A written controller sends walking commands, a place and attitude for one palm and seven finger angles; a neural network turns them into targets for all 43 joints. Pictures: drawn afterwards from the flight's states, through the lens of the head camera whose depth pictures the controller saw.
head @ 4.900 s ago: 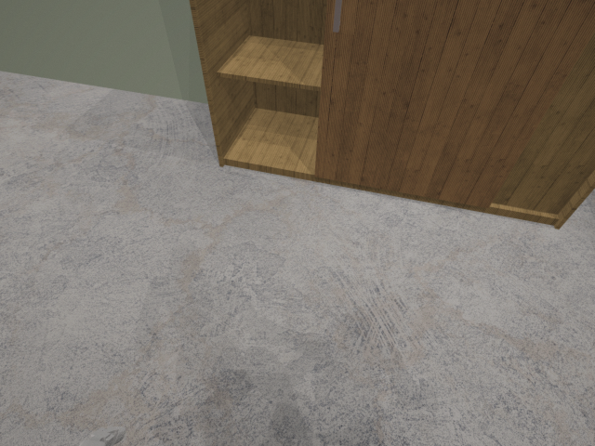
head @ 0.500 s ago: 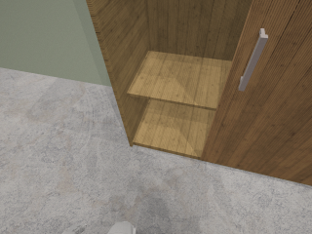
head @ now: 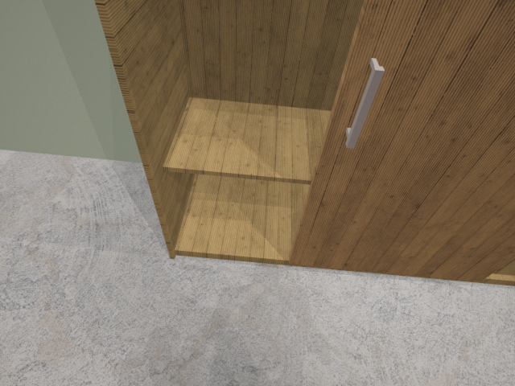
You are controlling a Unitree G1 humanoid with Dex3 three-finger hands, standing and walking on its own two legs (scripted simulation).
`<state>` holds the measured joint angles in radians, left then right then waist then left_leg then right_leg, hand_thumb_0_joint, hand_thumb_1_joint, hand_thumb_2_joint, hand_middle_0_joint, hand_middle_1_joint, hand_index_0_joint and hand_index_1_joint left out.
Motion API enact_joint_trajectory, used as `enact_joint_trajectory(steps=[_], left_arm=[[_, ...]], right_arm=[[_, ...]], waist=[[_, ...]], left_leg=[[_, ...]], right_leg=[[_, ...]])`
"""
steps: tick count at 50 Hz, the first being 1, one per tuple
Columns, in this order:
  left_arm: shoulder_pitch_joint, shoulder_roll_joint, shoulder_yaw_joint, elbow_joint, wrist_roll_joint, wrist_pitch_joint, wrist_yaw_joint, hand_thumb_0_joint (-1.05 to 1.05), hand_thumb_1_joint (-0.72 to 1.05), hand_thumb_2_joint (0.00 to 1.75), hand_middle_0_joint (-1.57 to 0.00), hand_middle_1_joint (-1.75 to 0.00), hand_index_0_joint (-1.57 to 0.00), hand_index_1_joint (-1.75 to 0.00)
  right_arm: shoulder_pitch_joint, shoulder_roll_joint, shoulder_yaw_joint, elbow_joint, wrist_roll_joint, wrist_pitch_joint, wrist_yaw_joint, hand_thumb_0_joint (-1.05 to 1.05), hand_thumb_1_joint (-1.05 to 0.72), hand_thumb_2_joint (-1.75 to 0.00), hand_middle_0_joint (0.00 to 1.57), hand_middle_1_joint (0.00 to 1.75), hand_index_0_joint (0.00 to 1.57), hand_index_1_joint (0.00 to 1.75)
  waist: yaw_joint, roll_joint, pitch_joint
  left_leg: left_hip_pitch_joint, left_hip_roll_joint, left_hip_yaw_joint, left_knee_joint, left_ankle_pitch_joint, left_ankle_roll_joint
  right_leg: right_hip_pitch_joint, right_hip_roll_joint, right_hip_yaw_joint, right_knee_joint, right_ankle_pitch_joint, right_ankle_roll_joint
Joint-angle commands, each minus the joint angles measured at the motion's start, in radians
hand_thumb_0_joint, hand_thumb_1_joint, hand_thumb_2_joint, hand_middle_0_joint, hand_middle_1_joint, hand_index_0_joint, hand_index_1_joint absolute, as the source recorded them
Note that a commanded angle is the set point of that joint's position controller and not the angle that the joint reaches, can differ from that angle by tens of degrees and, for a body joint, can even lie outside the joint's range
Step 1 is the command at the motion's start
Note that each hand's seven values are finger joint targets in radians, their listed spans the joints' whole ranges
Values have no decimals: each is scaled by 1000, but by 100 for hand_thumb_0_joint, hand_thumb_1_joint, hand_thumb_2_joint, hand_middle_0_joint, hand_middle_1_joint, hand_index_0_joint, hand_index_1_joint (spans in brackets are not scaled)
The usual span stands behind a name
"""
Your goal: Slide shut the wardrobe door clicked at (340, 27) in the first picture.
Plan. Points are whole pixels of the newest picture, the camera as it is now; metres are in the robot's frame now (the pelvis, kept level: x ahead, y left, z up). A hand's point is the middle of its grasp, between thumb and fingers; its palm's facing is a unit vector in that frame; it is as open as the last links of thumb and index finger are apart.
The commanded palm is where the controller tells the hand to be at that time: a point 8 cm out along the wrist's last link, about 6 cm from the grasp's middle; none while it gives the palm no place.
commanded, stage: take the last steps up to it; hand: right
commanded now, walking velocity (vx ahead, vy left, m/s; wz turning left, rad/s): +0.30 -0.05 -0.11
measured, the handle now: (361, 106) +0.68 -0.19 +0.09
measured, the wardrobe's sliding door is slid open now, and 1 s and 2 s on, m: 0.50 0.50 0.50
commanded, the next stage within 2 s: come to a stop and stand still in 0.68 s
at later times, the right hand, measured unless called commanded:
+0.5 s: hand out of the picture +0.08 -0.27 -0.18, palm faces +0.08 +0.98 -0.16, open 7.4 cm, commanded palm none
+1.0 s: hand (379, 322) +0.29 -0.25 -0.18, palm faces +0.06 +0.97 -0.22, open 7.2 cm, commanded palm none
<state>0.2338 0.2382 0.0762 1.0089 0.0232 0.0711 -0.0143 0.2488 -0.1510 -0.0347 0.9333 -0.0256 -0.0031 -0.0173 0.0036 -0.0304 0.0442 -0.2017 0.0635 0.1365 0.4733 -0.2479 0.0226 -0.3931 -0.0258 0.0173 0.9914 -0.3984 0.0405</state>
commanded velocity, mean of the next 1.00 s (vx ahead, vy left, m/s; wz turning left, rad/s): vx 0.11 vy -0.01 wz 0.01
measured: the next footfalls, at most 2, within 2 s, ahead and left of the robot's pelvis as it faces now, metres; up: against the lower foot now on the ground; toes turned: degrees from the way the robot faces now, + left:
right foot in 0.20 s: +0.02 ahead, -0.15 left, +0.00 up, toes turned -7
left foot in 0.74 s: +0.30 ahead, +0.04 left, +0.00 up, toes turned +5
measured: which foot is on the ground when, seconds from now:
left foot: down 0.00-0.20, up 0.22-0.72, down 0.74-1.00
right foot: up 0.00-0.18, down 0.20-0.72, up 0.74-1.00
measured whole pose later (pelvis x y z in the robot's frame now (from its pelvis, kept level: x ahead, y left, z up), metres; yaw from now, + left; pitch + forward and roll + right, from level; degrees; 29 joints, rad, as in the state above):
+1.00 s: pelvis +0.23 -0.06 -0.01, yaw -2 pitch -1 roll +1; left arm 0.24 0.15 0.04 1.06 0.01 0.02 0.04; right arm 0.17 -0.16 -0.04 1.03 -0.02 0.00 -0.04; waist 0.02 -0.03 0.08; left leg -0.26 -0.01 0.13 0.52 -0.24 0.05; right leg -0.42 -0.07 -0.02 0.81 -0.38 0.03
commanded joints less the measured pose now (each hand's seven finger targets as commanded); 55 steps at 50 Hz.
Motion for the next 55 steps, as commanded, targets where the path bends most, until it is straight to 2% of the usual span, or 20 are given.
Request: enact_joint_trajectory(steps=[1, 5, 8, 10, 11, 13, 17, 29, 33, 35, 36, 37, 38, 40, 42, 44, 48, 52, 53, 55], left_arm=[[-116, 39, -2, -96, 3, -46, -11, 0, 90, 90, -20, -30, -20, -30], [-78, 17, -13, -84, -4, -66, -13, 0, 90, 90, -20, -30, -20, -30], [87, 29, -18, -15, -4, -83, 3, 0, 90, 90, -20, -30, -20, -30], [228, 184, 14, 12, 5, -86, 19, 0, 90, 90, -20, -30, -20, -30], [239, 184, 13, 20, 6, -88, 26, 0, 90, 90, -20, -30, -20, -30], [156, 105, -16, 13, 0, -99, 37, 0, 90, 90, -20, -30, -20, -30], [150, 49, -29, 26, -12, -137, 45, 0, 90, 90, -20, -30, -20, -30], [324, 10, -35, 136, -1, -144, 63, 0, 90, 90, -20, -30, -20, -30], [304, 31, -29, 147, -3, -135, 64, 0, 90, 90, -20, -30, -20, -30], [268, 33, -24, 134, -18, -136, 58, 0, 90, 90, -20, -30, -20, -30], [304, -12, -25, 119, -30, -142, 50, 0, 90, 90, -20, -30, -20, -30], [314, -34, -25, 104, -35, -138, 54, 0, 90, 90, -20, -30, -20, -30], [257, -42, -23, 91, -26, -128, 47, 0, 90, 90, -20, -30, -20, -30], [195, -55, -24, 76, -10, -102, 36, 0, 90, 90, -20, -30, -20, -30], [257, -103, -44, 97, -9, -75, 42, 0, 90, 90, -20, -30, -20, -30], [256, -126, -51, 102, -19, -59, 44, 0, 90, 90, -20, -30, -20, -30], [152, -78, -30, 47, -17, -47, 42, 0, 90, 90, -20, -30, -20, -30], [97, -35, -14, 19, -15, -38, 42, 0, 90, 90, -20, -30, -20, -30], [111, -26, -11, 24, -13, -42, 41, 0, 90, 90, -20, -30, -20, -30], [98, 87, 2, -11, -3, -58, 43, 0, 90, 90, -20, -30, -20, -30]], right_arm=[[141, -223, -58, 15, -8, -32, -5, 0, -90, -90, 20, 30, 20, 30], [130, -232, -55, 51, -11, -33, 2, 0, -90, -90, 20, 30, 20, 30], [71, -207, -47, 63, 6, -18, 8, 0, -90, -90, 20, 30, 20, 30], [28, -98, -20, 19, 8, -13, 22, 0, -90, -90, 20, 30, 20, 30], [-52, -118, -21, -3, -6, -13, 17, 0, -90, -90, 20, 30, 20, 30], [-49, -123, -28, 31, -5, -14, 30, 0, -90, -90, 20, 30, 20, 30], [53, -103, -23, 97, -2, -14, 35, 0, -90, -90, 20, 30, 20, 30], [-190, -57, -13, 30, 9, -14, 31, 0, -90, -90, 20, 30, 20, 30], [-84, -69, -17, 53, 8, -30, 20, 0, -90, -90, 20, 30, 20, 30], [158, -134, -40, 117, 4, -46, 12, 0, -90, -90, 20, 30, 20, 30], [271, -212, -63, 149, -1, -59, 1, 0, -90, -90, 20, 30, 20, 30], [290, -250, -64, 152, 18, -55, 0, 0, -90, -90, 20, 30, 20, 30], [194, -239, -63, 119, 21, -50, -2, 0, -90, -90, 20, 30, 20, 30], [4, -139, -43, 70, 19, -44, -16, 0, -90, -90, 20, 30, 20, 30], [-88, -88, -20, 49, 7, -47, -24, 0, -90, -90, 20, 30, 20, 30], [-74, -107, -16, 57, 2, -37, -24, 0, -90, -90, 20, 30, 20, 30], [-12, -156, -40, 55, 2, -10, -28, 0, -90, -90, 20, 30, 20, 30], [-44, -179, -55, 32, 2, 13, -29, 0, -90, -90, 20, 30, 20, 30], [-52, -173, -54, 29, 6, 19, -29, 0, -90, -90, 20, 30, 20, 30], [15, -102, -37, 17, 18, 32, -28, 0, -90, -90, 20, 30, 20, 30]], waist=[[-80, 196, -1], [-59, 208, -12], [24, 111, -12], [89, -284, 15], [110, -263, 90], [55, -124, 187], [-1, -68, 79], [48, -79, 132], [-10, -72, 64], [-118, 10, -60], [-139, 177, -168], [-105, 175, -205], [-95, 141, -162], [-20, 29, 24], [55, 50, 25], [49, 93, -9], [2, 149, -57], [20, 192, -36], [33, 154, -41], [13, -204, -72]], left_leg=[[153, 272, -296, -270, -121, 131], [83, 260, -260, -267, -168, 126], [-167, 163, -131, -153, -298, 45], [-454, -11, 41, 287, -305, -35], [-505, 7, -43, 431, -306, -24], [-515, 49, -107, 568, -158, -15], [-456, 47, -89, 600, 1, -48], [-448, 13, -43, 321, 42, -13], [-175, -69, 13, 167, 6, 36], [187, -40, -42, 41, 177, 65], [406, 224, -385, 10, 393, 182], [392, 404, -588, -101, 525, 300], [251, 370, -584, -171, 269, 297], [-48, 295, -391, -240, 121, 226], [-210, 241, -218, -230, 388, 176], [-193, 192, -147, -179, 513, 161], [-18, 194, -176, -80, 661, 168], [-63, 188, -183, -8, 568, 138], [-93, 162, -171, 40, 478, 103], [-170, -32, -48, 292, -112, -22]], right_leg=[[-121, -18, -44, -154, -46, -10], [28, 1, -90, -341, -58, -36], [380, 15, -126, -612, 80, -45], [484, -321, 330, -825, -244, -165], [394, -365, 413, -887, -283, -213], [296, -307, 299, -890, -159, -211], [381, -210, 82, -832, 368, -189], [466, -220, 19, -743, 799, -183], [426, -217, -15, -562, 1095, -161], [261, -161, -44, -275, 928, -122], [23, -24, -113, 36, 436, -80], [-75, 52, -79, 315, -201, -67], [-96, -3, 5, 365, -154, -79], [-90, -76, 21, 304, -20, -71], [51, -87, 8, 103, -16, -35], [111, -55, -39, -80, -16, -19], [40, -15, -64, -192, 27, -1], [132, -16, -53, -353, 144, -1], [204, -29, -50, -464, 277, -10], [245, -329, 228, -614, 878, -159]])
